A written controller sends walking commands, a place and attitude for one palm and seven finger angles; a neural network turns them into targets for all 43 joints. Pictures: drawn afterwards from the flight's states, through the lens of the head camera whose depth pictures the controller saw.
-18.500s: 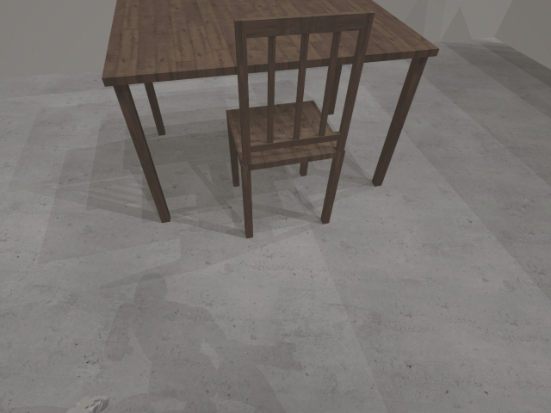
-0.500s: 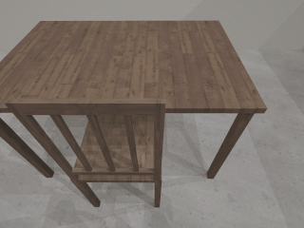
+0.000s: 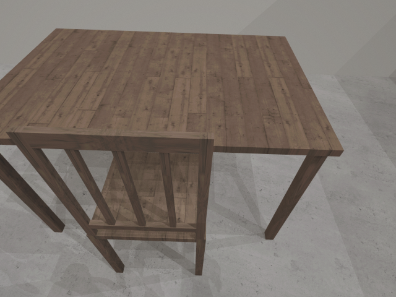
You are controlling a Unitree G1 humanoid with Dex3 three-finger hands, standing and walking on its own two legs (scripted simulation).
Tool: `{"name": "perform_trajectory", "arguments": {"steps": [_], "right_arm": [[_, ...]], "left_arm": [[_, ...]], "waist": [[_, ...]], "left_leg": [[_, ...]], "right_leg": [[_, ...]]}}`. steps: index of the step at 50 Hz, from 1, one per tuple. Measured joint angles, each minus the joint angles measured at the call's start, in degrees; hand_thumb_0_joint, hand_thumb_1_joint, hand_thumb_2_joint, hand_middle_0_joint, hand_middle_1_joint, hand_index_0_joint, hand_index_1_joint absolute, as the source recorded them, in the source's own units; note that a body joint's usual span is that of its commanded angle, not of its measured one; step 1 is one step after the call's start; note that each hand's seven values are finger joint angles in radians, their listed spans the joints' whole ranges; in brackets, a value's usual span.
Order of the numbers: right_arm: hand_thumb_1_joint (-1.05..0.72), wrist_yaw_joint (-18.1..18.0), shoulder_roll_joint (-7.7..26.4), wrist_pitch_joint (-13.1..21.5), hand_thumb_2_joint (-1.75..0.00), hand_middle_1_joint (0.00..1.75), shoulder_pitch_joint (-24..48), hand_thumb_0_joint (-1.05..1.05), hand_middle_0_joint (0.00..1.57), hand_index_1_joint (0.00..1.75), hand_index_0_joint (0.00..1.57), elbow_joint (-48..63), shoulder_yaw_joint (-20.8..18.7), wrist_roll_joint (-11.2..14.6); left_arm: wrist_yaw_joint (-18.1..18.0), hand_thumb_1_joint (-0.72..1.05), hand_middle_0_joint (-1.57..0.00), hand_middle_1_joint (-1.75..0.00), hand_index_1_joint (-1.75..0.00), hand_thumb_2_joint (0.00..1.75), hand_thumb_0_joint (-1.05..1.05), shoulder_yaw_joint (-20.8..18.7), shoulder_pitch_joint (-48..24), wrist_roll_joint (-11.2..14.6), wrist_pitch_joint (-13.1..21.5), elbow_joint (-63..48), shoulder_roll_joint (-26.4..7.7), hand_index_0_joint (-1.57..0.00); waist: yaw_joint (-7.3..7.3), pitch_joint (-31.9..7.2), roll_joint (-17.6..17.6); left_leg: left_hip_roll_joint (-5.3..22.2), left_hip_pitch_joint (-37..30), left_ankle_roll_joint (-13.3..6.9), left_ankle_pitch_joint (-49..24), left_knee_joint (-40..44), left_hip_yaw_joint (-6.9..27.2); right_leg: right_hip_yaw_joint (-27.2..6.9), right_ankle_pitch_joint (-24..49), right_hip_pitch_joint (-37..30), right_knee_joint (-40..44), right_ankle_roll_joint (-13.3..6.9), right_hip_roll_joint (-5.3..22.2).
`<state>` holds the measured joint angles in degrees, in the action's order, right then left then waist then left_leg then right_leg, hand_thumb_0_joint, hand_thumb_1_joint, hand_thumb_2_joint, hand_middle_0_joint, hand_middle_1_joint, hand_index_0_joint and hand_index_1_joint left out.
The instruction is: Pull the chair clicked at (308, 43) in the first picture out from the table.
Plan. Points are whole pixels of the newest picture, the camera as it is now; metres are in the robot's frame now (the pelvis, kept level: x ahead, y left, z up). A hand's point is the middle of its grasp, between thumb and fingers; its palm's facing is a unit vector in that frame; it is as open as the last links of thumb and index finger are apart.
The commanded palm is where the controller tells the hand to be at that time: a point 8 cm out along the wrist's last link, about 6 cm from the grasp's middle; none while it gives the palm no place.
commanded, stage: look again from close up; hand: left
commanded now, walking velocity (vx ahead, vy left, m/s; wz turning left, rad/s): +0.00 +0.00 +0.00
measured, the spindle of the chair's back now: (132, 194) +0.37 +0.20 -0.07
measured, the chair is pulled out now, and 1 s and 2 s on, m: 0.00 0.00 0.00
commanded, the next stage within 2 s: shuffle to correct the standing spot in 0.38 s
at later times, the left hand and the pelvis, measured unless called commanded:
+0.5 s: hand out of the picture -0.02 +0.17 -0.18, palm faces +0.03 -0.98 -0.17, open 7.3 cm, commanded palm none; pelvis -0.01 +0.01 +0.00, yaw +0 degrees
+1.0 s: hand out of the picture -0.02 +0.18 -0.18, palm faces +0.01 -0.98 -0.19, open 7.3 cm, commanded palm none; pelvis -0.03 +0.00 +0.00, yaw -1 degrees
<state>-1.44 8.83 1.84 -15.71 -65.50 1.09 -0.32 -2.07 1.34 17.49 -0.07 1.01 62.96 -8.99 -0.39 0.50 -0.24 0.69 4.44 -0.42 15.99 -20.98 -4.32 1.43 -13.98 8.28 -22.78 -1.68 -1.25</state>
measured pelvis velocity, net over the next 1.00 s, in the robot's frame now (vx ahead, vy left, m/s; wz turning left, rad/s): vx -0.03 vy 0.00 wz -0.01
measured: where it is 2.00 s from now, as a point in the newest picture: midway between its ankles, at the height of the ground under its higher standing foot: outside the picture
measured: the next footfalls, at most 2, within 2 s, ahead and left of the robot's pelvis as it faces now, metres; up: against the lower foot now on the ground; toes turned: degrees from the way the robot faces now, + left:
none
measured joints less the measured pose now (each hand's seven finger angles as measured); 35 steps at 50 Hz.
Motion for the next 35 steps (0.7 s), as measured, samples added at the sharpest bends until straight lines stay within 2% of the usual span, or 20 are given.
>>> {"name": "perform_trajectory", "arguments": {"steps": [27, 35], "right_arm": [[-0.91, -0.1, -2.1, 0.5, -0.90, 0.30, -2.5, 0.01, 0.20, 0.30, 0.19, -1.2, 0.0, 0.3], [-0.92, -0.5, -1.9, -0.4, -0.90, 0.30, -0.5, 0.01, 0.20, 0.30, 0.20, 0.7, -1.3, 0.5]], "left_arm": [[-0.2, 0.92, -0.20, -0.30, -0.30, 0.90, 0.00, 0.1, 1.1, 0.1, -0.1, -0.6, 0.3, -0.20], [-0.3, 0.92, -0.20, -0.30, -0.30, 0.90, 0.00, -1.0, -0.1, -0.2, -1.5, -3.1, -0.4, -0.20]], "waist": [[0.18, -0.3, -0.7], [0.08, 1.5, -1.3]], "left_leg": [[-0.3, 1.5, -0.6, -0.1, -1.1, -0.2], [-0.7, 4.2, -0.9, -0.1, -3.6, -1.0]], "right_leg": [[-0.2, 0.8, 1.1, -0.1, 0.5, 0.3], [-1.0, 0.3, 4.5, -3.8, 0.8, 0.9]]}}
